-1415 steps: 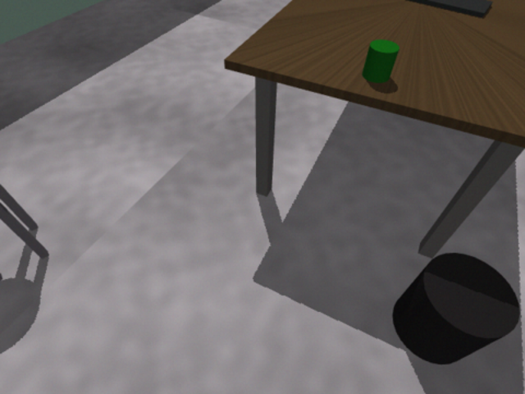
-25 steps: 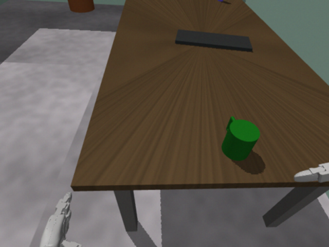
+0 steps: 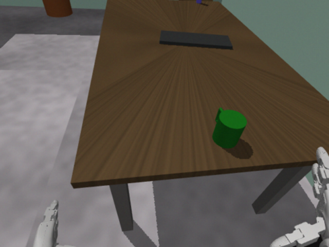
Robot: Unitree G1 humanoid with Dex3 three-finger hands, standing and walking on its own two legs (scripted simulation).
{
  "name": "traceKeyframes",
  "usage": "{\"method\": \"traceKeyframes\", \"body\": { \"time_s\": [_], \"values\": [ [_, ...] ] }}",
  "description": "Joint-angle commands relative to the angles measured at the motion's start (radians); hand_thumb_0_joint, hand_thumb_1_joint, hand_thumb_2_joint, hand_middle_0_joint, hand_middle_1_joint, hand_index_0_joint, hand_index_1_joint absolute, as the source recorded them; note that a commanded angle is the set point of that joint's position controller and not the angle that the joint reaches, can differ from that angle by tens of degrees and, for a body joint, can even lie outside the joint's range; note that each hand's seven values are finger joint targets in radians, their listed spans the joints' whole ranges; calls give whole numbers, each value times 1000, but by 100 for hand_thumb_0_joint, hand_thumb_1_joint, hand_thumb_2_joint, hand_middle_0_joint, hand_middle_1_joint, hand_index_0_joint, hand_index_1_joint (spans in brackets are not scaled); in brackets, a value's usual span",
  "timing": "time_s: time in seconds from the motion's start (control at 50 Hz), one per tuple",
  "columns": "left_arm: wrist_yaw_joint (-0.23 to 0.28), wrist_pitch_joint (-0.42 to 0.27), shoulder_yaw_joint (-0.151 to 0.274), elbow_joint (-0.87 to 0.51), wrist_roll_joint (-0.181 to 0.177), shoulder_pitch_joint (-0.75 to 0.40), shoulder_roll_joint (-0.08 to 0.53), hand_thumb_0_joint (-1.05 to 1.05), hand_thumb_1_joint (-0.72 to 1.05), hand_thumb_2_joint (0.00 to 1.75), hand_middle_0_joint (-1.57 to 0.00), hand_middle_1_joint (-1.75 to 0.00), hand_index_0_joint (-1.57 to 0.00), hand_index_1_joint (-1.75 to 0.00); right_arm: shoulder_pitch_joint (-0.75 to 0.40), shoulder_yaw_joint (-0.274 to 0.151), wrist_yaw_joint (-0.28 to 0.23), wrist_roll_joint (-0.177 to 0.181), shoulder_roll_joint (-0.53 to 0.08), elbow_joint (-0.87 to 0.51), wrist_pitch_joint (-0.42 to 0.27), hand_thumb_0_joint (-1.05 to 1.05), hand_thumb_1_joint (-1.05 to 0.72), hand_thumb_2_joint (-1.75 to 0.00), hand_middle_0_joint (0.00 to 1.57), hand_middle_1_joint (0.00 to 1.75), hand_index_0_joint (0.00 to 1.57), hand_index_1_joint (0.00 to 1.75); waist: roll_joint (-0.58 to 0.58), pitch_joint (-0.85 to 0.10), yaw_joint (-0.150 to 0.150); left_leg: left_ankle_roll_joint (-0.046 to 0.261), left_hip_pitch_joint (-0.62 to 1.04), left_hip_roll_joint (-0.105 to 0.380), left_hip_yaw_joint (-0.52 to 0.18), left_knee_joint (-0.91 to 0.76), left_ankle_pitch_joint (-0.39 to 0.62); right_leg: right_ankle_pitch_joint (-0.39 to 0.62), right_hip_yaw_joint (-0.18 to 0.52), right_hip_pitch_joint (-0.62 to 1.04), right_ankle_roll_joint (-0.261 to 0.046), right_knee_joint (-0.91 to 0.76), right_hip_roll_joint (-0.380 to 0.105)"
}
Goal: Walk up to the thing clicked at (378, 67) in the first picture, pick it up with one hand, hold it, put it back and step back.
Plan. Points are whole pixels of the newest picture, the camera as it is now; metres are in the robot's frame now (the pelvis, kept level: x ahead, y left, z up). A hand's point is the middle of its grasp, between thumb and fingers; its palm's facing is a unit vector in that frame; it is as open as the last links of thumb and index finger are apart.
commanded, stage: sink last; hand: right
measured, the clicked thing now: (226, 125) +0.48 -0.21 +0.02
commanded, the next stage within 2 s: home in 0.28 s
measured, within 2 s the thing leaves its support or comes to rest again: neither
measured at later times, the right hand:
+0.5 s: hand (302, 209) +0.18 -0.27 +0.09, palm faces +0.36 +0.85 -0.38, open 17.4 cm
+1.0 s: hand (228, 235) +0.18 -0.17 -0.09, palm faces +0.02 +0.98 -0.19, open 17.3 cm
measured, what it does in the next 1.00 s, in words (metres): stands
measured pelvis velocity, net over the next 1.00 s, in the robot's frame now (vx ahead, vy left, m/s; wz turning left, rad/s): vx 0.00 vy -0.01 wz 0.02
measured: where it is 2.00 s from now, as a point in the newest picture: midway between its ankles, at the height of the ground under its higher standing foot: outside the picture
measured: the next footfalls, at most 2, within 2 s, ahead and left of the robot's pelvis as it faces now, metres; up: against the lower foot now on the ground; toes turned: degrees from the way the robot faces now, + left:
none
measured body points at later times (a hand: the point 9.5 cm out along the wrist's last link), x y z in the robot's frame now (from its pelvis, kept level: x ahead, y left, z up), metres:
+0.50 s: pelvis -0.01 -0.01 +0.01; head -0.01 +0.00 +0.46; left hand +0.15 +0.26 -0.05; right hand +0.15 -0.31 +0.11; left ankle +0.02 +0.13 -0.73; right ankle +0.00 -0.15 -0.73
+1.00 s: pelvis +0.00 -0.01 +0.01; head +0.03 -0.02 +0.45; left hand +0.17 +0.22 -0.07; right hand +0.18 -0.22 -0.08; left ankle +0.02 +0.13 -0.73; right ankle +0.00 -0.15 -0.73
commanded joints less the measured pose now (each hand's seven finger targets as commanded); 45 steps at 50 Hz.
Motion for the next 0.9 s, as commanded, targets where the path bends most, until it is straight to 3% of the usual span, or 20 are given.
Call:
{"method": "traceKeyframes", "body": {
  "time_s": [0.0, 0.04, 0.08, 0.14, 0.18, 0.2, 0.22, 0.24, 0.28, 0.3, 0.32, 0.36, 0.42, 0.5, 0.56, 0.6, 0.66, 0.72, 0.8, 0.88],
  "values": [
    [-3, -73, 15, -138, 14, -55, 73, 0, -49, 3, -5, -6, -6, -5, -122, -199, -20, 1, -260, -232, -124, 0, 59, -5, 5, 6, 5, 6, -7, 28, 15, 8, -17, -18, 22, -171, -51, -22, -98, -82, -50, -113, 46],
    [-3, -81, 12, -140, 18, -62, 76, 0, -50, 4, -5, -5, -6, -5, -85, -224, -26, -1, -265, -176, -139, 0, 59, -5, 5, 6, 5, 6, 17, -9, -2, 8, 23, -23, 35, -152, 20, 38, -92, -81, -50, -103, 44],
    [5, -89, 46, -166, 24, -104, 123, 0, -51, 4, -5, -5, -5, -5, -127, -258, -34, -1, -292, -167, -156, 0, 58, -5, 5, 6, 5, 6, 41, -38, -7, 8, 36, -16, 29, -156, 23, 54, -89, -63, -49, -96, 46],
    [15, -101, 94, -162, 30, -166, 169, 0, -53, 6, -5, -5, -5, -5, -126, -275, -41, -7, -294, -76, -169, 0, 58, -5, 5, 6, 5, 6, 84, -19, -12, 7, 30, -6, 15, -188, -52, 21, -83, -62, -48, -101, 47],
    [16, -109, 109, -146, 27, -155, 186, 0, -52, 5, -5, -5, -5, -5, -126, -246, -34, -7, -262, -15, -180, 0, 57, -5, 5, 6, 5, 6, 111, 24, 0, 5, 4, -4, 6, -207, -104, -10, -84, -61, -46, -109, 43],
    [11, -108, 82, -98, 26, -110, 149, 0, -52, 5, -5, -5, -5, -5, -117, -239, -31, -10, -251, 14, -189, 0, 58, -5, 5, 6, 5, 6, 106, 43, -4, 6, 1, -8, 12, -204, -96, -6, -82, -59, -45, -118, 38],
    [7, -116, 60, -158, 22, -143, 145, 0, -52, 5, -5, -5, -5, -5, -92, -222, -27, -10, -233, 59, -194, 0, 58, -5, 5, 6, 5, 6, 138, 50, -8, 6, 4, -14, 21, -207, -111, -14, -80, -68, -46, -125, 36],
    [-5, -109, -7, -71, 20, -83, 53, 0, -53, 6, -5, -5, -5, -5, -105, -212, -23, -8, -228, 39, -207, 0, 56, -6, 5, 6, 5, 6, 111, 70, -23, 8, 6, -17, 26, -209, -128, -26, -80, -83, -45, -133, 35],
    [0, -115, 34, -135, 15, -75, 102, 0, -52, 6, -5, -5, -5, -5, -113, -218, -18, -13, -251, 66, -218, 0, 56, -6, 5, 6, 5, 6, 138, 27, -3, 6, 19, -22, 31, -205, -77, 12, -85, -45, -46, -139, 36],
    [0, -113, 34, -112, 17, -58, 106, 0, -52, 6, -5, -5, -5, -5, -129, -213, -15, -12, -257, 73, -223, 0, 55, -6, 5, 6, 5, 6, 124, 34, 8, 5, 5, -15, 20, -221, -84, 10, -96, -30, -47, -139, 44],
    [-4, -114, -1, -109, 18, -46, 80, 0, -51, 6, -5, -5, -5, -5, -142, -199, -12, -13, -248, 44, -230, 0, 55, -6, 5, 6, 5, 6, 101, 21, 4, 6, 19, -21, 28, -210, -54, 19, -93, -23, -47, -150, 41],
    [4, -126, 56, -109, 15, -64, 137, 0, -51, 6, -5, -5, -5, -5, -179, -179, -14, -13, -252, -20, -241, 0, 54, -6, 5, 6, 5, 6, 20, 4, 19, 12, 25, -32, 38, -191, -20, 15, -89, -12, -43, -175, 38],
    [4, -144, 30, -81, 19, -73, 116, 0, -27, 30, -12, -17, -12, -17, -182, -156, -22, -20, -240, -65, -238, 0, 50, -9, 6, 6, 6, 6, -61, -2, 20, 23, 40, -41, 47, -178, 20, 35, -77, -8, -34, -192, 32],
    [-4, -149, -67, -57, 22, -131, 25, 0, 5, 51, -13, -19, -13, -19, -103, -83, -24, -32, -164, 68, -216, 0, 53, -7, 6, 6, 6, 6, -46, 25, 13, 24, 67, -44, 54, -180, 68, 85, -75, -36, -30, -181, 26],
    [-15, -141, -134, -1, 23, -174, -25, 0, 29, 59, -14, -21, -15, -21, -57, 14, -10, -34, -90, 174, -197, 0, 50, -9, 6, 6, 6, 6, -34, 47, 9, 23, 64, -46, 55, -183, 79, 95, -86, -62, -34, -172, 27],
    [-12, -139, -84, 14, 26, -198, 37, 0, 42, 62, -15, -22, -15, -22, -54, 48, -8, -36, -78, 218, -186, 0, 51, -8, 6, 6, 6, 6, -6, 19, 20, 21, 60, -48, 58, -181, 81, 94, -86, -51, -36, -167, 27],
    [-5, -134, -2, 7, 31, -160, 136, 0, 55, 70, -16, -24, -16, -24, -72, 78, -6, -42, -80, 305, -163, 0, 49, -9, 6, 6, 6, 6, 47, -46, 63, 15, 66, -52, 64, -169, 152, 156, -78, 0, -38, -155, 20],
    [3, -130, 16, 4, 29, -166, 148, 0, 73, 81, -18, -27, -18, -27, -154, 103, -10, -57, -70, 395, -135, 0, 51, -8, 6, 6, 6, 6, 87, -80, 85, 11, 54, -52, 63, -156, 208, 209, -70, 41, -41, -142, 15],
    [3, -123, -96, -10, 25, -230, 34, 0, 90, 90, -20, -30, -20, -30, -297, 172, -20, -69, -29, 533, -112, 0, 54, -6, 5, 5, 5, 5, 86, -61, 77, 13, 52, -45, 53, -160, 160, 162, -67, 6, -41, -145, 14],
    [4, -119, -160, 13, 28, -228, -25, 0, 90, 90, -20, -30, -20, -30, -405, 221, -29, -74, -12, 603, -105, 0, 53, -6, 5, 6, 5, 6, -21, -102, 72, 21, 65, -38, 32, -151, 165, 158, -83, 7, -31, -141, 20]
  ]
}}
